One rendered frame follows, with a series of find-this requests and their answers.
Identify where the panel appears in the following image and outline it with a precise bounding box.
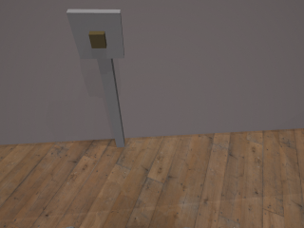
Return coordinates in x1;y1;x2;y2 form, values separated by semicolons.
66;9;125;147

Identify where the button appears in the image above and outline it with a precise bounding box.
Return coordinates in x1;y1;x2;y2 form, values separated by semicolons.
88;30;107;48

